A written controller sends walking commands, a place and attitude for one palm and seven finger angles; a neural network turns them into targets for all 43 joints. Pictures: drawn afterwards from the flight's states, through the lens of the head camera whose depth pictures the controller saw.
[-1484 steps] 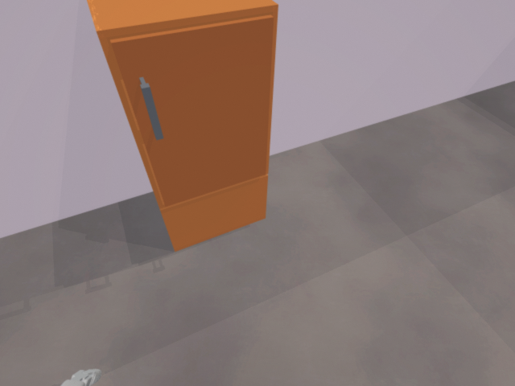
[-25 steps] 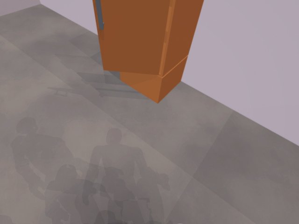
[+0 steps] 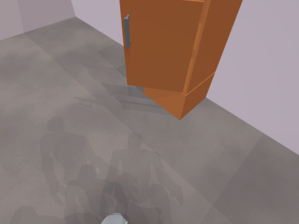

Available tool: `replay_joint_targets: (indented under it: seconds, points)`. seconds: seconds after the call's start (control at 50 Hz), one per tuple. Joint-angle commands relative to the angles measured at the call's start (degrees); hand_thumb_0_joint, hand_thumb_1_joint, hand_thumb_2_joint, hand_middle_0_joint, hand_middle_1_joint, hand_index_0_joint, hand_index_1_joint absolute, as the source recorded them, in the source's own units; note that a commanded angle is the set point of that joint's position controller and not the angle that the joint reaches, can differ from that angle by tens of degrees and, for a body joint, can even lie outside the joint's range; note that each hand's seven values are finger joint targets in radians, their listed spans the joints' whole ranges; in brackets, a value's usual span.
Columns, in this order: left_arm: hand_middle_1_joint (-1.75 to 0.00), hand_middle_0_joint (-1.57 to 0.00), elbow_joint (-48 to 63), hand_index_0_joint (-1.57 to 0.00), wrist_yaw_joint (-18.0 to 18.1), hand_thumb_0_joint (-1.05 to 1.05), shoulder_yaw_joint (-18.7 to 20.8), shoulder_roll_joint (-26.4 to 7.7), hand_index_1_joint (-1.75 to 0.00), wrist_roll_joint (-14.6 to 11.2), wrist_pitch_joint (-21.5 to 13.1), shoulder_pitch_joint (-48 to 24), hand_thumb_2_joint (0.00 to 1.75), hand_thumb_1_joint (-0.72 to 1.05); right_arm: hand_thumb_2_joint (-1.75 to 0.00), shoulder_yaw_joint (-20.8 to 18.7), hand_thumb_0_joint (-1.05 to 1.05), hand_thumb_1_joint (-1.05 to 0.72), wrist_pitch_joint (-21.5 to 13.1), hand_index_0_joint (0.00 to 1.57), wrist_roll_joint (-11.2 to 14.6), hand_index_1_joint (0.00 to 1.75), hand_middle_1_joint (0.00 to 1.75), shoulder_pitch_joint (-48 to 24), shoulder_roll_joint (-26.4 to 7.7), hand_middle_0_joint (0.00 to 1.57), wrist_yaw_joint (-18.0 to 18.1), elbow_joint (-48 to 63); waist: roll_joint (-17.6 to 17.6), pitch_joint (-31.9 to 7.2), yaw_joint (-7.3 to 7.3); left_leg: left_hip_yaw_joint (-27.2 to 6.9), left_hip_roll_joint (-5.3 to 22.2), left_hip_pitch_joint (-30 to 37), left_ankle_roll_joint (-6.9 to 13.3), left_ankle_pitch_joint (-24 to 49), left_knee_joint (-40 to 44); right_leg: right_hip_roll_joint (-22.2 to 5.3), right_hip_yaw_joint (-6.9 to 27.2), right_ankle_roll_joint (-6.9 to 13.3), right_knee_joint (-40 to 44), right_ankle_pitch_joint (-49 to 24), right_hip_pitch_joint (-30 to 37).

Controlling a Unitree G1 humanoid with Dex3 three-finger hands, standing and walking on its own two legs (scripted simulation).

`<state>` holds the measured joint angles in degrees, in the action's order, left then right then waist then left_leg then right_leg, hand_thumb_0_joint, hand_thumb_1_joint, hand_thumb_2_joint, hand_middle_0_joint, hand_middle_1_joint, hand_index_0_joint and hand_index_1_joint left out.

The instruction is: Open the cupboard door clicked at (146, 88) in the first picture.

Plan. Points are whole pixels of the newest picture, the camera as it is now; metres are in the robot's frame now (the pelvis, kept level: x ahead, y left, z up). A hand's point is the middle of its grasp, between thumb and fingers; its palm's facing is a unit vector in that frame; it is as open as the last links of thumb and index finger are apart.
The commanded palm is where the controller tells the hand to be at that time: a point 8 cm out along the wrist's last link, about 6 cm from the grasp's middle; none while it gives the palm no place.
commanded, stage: take the last steps up to it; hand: left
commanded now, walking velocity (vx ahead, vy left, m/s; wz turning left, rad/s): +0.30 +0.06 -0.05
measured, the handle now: (128, 31) +1.03 +0.21 -0.01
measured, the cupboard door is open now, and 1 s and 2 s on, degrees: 35 35 35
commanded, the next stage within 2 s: come to a stop and stand still in 0.96 s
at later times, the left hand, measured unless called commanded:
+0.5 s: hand (98, 172) +0.30 +0.21 -0.16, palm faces -0.03 -0.97 -0.23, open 7.4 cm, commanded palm none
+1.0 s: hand (92, 158) +0.36 +0.25 -0.19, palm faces +0.00 -0.99 -0.16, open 7.4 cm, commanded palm none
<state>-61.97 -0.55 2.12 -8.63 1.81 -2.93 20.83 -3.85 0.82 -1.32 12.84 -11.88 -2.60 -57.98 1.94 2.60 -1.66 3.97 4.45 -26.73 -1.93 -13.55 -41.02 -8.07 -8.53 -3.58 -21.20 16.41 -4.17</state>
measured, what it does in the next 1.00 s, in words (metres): walks ahead: left foot, then right foot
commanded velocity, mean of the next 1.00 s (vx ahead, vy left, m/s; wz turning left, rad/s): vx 0.27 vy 0.03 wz -0.03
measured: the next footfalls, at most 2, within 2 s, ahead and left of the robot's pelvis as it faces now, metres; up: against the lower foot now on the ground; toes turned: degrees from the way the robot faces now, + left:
left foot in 0.08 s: +0.14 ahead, +0.16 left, +0.00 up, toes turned +7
right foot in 0.44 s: +0.24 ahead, -0.07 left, +0.00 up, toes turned -11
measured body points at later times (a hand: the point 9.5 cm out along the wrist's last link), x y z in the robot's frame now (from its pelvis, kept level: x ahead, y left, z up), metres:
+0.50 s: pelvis +0.18 +0.02 -0.02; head +0.20 +0.00 +0.43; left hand +0.30 +0.26 -0.15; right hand +0.13 -0.20 -0.19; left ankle +0.11 +0.15 -0.71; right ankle +0.20 -0.06 -0.75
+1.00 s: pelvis +0.38 +0.08 -0.01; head +0.41 +0.09 +0.44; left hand +0.36 +0.31 -0.18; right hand +0.45 -0.15 -0.15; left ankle +0.43 +0.17 -0.74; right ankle +0.31 -0.04 -0.67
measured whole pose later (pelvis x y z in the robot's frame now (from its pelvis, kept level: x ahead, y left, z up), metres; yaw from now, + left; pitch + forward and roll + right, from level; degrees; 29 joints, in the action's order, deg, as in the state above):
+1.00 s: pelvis +0.38 +0.08 -0.01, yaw -5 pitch +0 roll +1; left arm -63.7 -0.4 2.7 -10.0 1.3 -0.6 18.2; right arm -1.4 -3.6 -1.7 9.1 -8.5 0.9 -57.4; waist 2.6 3.6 -2.1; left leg 9.1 1.6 -18.2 2.5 -11.8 -30.0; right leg -4.7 -3.4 0.7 -64.9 23.6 -24.5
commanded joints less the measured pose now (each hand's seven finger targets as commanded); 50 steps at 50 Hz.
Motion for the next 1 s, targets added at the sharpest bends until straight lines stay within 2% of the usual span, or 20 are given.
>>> replay_joint_targets:
  seconds: [0.0,0.02,0.06,0.08,0.14,0.22,0.32,0.38,0.4,0.42,0.44,0.5,0.56,0.7,0.78,0.8,0.82,0.86,0.9,0.98]
  points:
    - [-0.30,-0.20,1.45,-0.20,0.76,0.00,3.11,-11.19,-0.30,-0.24,-0.44,0.48,0.90,0.90,-0.90,0.14,0.00,-0.90,-3.10,0.20,0.05,0.30,0.30,0.94,-1.89,0.20,0.19,2.82,5.63,0.57,1.78,5.11,-3.69,14.76,0.64,2.12,12.92,-8.13,3.99,7.01,2.32,-0.46,-9.24]
    - [-0.30,-0.20,1.78,-0.20,0.62,0.00,2.86,-9.56,-0.30,-0.27,0.01,0.29,0.90,0.90,-0.90,-0.54,0.00,-0.90,-3.45,0.20,-0.07,0.30,0.30,6.96,-4.66,0.20,0.83,0.91,-0.34,-1.56,4.47,3.74,-2.83,23.78,1.18,-0.90,15.08,-5.72,1.89,5.94,-6.42,-0.21,-13.58]
    - [-0.30,-0.20,5.67,-0.20,0.29,0.00,1.66,-3.78,-0.30,-0.80,0.27,-1.81,0.90,0.90,-0.90,-2.84,0.00,-0.90,-3.60,0.20,-0.91,0.30,0.30,21.34,-14.39,0.20,2.85,-2.05,-19.88,-7.68,9.62,-25.81,17.78,35.43,10.22,-7.35,26.20,5.56,-1.39,2.78,-37.16,19.71,-31.23]
    - [-0.30,-0.20,6.82,-0.20,0.58,0.00,1.48,-4.04,-0.30,-0.50,0.09,-5.40,0.90,0.90,-0.90,-2.45,0.00,-0.90,-3.43,0.20,-0.87,0.30,0.30,19.45,-13.57,0.20,3.29,-2.46,-16.17,-6.68,9.04,-27.18,19.51,31.37,13.12,-12.32,27.71,3.71,3.85,4.63,-46.04,18.53,-34.46]
    - [-0.30,-0.20,5.42,-0.20,-0.26,0.00,1.77,-4.04,-0.30,-0.40,0.39,-7.32,0.90,0.90,-0.90,-0.32,0.00,-0.90,-4.25,0.20,-0.55,0.30,0.30,8.79,-6.18,0.20,3.85,0.11,-11.96,-0.32,4.26,-16.95,15.74,18.22,11.28,-7.91,29.77,-0.75,7.39,4.53,-48.52,6.32,-33.37]
    - [-0.30,-0.20,5.06,-0.20,-0.76,0.00,1.51,-2.22,-0.30,-0.43,1.46,-5.85,0.90,0.90,-0.90,-0.02,0.00,-0.90,-5.24,0.20,-0.54,0.30,0.30,6.69,-4.85,0.20,4.04,-0.36,-8.39,-0.91,1.54,-7.29,12.82,14.72,11.24,1.77,30.82,-0.11,5.54,3.77,-33.22,2.25,-24.83]
    - [-0.30,-0.20,6.72,-0.20,-0.99,0.00,1.60,-3.07,-0.30,-0.32,1.45,-8.90,0.90,0.90,-0.90,-0.29,0.00,-0.90,-4.35,0.20,-0.58,0.30,0.30,6.23,-6.08,0.20,3.37,-1.39,-7.17,1.07,0.96,-5.40,11.56,13.18,11.35,-3.25,29.83,2.97,2.42,3.55,-18.98,-0.59,-16.31]
    - [-0.30,-0.20,5.18,-0.20,-0.73,0.00,2.61,-5.72,-0.30,-0.17,1.11,-3.47,0.90,0.90,-0.90,-0.05,0.00,-0.90,-3.76,0.20,-0.31,0.30,0.30,4.75,-5.29,0.20,3.15,-1.79,-2.63,0.94,-2.31,-2.34,7.12,6.91,7.58,-9.81,20.72,4.49,2.11,3.94,-9.91,-2.50,-2.22]
    - [-0.30,-0.20,3.85,-0.20,-0.38,0.00,3.32,-9.13,-0.30,0.05,0.50,2.02,0.90,0.90,-0.90,0.18,0.00,-0.90,-3.86,0.20,0.17,0.30,0.30,4.14,-3.91,0.20,2.86,-1.34,3.42,-0.60,-4.98,2.29,1.81,1.26,5.07,-10.53,8.82,-0.30,9.56,5.86,-3.64,2.96,5.46]
    - [-0.30,-0.20,2.21,-0.20,0.08,0.00,4.41,-14.56,-0.30,0.02,-0.10,7.28,0.90,0.90,-0.90,0.70,0.00,-0.90,-3.93,0.20,0.39,0.30,0.30,4.28,-0.77,0.20,2.36,0.19,17.88,-1.20,-6.23,6.83,-4.69,-10.55,2.31,-17.76,-8.10,-13.81,29.41,11.88,5.88,5.94,12.97]
    - [-0.30,-0.20,2.27,-0.20,0.67,0.00,4.18,-14.89,-0.30,-0.76,-0.29,8.97,0.90,0.90,-0.90,0.44,0.00,-0.90,-3.70,0.20,0.18,0.30,0.30,1.64,-3.73,0.20,2.42,1.26,16.26,-1.91,-6.78,0.29,-2.85,-12.48,2.40,-20.89,-19.82,-18.53,38.11,15.82,11.04,7.31,10.31]
    - [-0.30,-0.20,4.53,-0.20,1.38,0.00,2.62,-8.72,-0.30,-0.97,-1.03,-0.30,0.90,0.90,-0.90,0.07,0.00,-0.90,-3.61,0.20,0.08,0.30,0.30,-0.79,-2.57,0.20,2.29,-0.11,3.42,0.97,-1.60,-4.56,2.17,-12.18,1.14,-6.81,-23.60,-13.83,24.09,14.63,9.59,-6.72,2.62]
    - [-0.30,-0.20,3.60,-0.20,1.14,0.00,1.89,-6.75,-0.30,-0.88,-2.17,-1.07,0.90,0.90,-0.90,0.64,0.00,-0.90,-2.67,0.20,-0.11,0.30,0.30,1.69,0.44,0.20,1.85,-1.35,4.22,-1.27,0.71,-1.55,1.97,-6.75,-0.45,-2.80,-15.15,-8.92,11.78,12.55,8.50,-21.37,0.24]
    - [-0.30,-0.20,0.06,-0.20,0.90,0.00,2.05,-9.22,-0.30,-0.55,-2.00,1.25,0.90,0.90,-0.90,0.95,0.00,-0.90,-3.39,0.20,0.21,0.30,0.30,-5.83,0.66,0.20,0.70,2.08,6.70,0.48,-0.73,2.40,-0.67,-1.54,0.41,0.80,3.97,-8.24,8.99,11.83,6.59,-20.84,1.71]
    - [-0.30,-0.20,-0.36,-0.20,0.93,0.00,2.09,-9.00,-0.30,-1.00,-1.09,-0.14,0.90,0.90,-0.90,0.43,0.00,-0.90,-4.21,0.20,-0.26,0.30,0.30,2.53,-2.89,0.20,1.57,-0.73,1.90,-0.58,4.75,4.24,-3.29,18.57,2.19,5.06,13.93,-4.75,5.09,8.81,-5.97,-21.84,-6.96]
    - [-0.30,-0.20,0.27,-0.20,0.64,0.00,1.81,-7.21,-0.30,-0.97,-0.75,0.93,0.90,0.90,-0.90,-0.68,0.00,-0.90,-4.42,0.20,-0.69,0.30,0.30,9.27,-7.44,0.20,2.24,-2.44,-7.30,-4.97,7.00,-4.99,3.89,29.69,4.95,5.18,15.16,-0.42,3.09,6.65,-18.70,-12.14,-15.61]
    - [-0.30,-0.20,1.85,-0.20,0.42,0.00,1.21,-4.34,-0.30,-1.48,-0.65,2.50,0.90,0.90,-0.90,-2.06,0.00,-0.90,-4.26,0.20,-1.23,0.30,0.30,15.99,-13.39,0.20,3.10,-3.26,-20.20,-9.98,8.49,-23.54,17.78,37.06,11.09,6.30,21.03,6.63,-0.87,4.38,-35.94,15.33,-25.62]
    - [-0.30,-0.20,3.82,-0.20,0.91,0.00,1.04,-4.35,-0.30,-0.95,-0.53,-2.72,0.90,0.90,-0.90,-1.30,0.00,-0.90,-3.67,0.20,-0.53,0.30,0.30,12.03,-11.67,0.20,3.72,-1.91,-14.59,-7.60,7.06,-26.10,20.15,27.03,14.02,-2.58,26.49,4.30,7.02,5.72,-51.32,14.75,-30.84]
    - [-0.30,-0.20,3.08,-0.20,0.21,0.00,1.34,-4.66,-0.30,-0.56,0.02,-3.24,0.90,0.90,-0.90,0.29,0.00,-0.90,-4.23,0.20,-0.31,0.30,0.30,4.83,-6.43,0.20,3.94,0.43,-11.02,-1.32,3.73,-18.17,16.75,15.56,11.90,-2.69,29.03,1.05,8.56,5.11,-50.46,7.50,-29.21]
    - [-0.30,-0.20,2.09,-0.20,-0.03,0.00,0.83,-1.55,-0.30,-0.43,1.48,0.17,0.90,0.90,-0.90,1.21,0.00,-0.90,-4.97,0.20,-0.23,0.30,0.30,3.55,-4.83,0.20,4.11,0.09,-8.31,-3.43,0.86,-6.47,12.45,12.82,10.79,9.86,28.71,1.33,6.14,3.84,-36.95,3.99,-21.88]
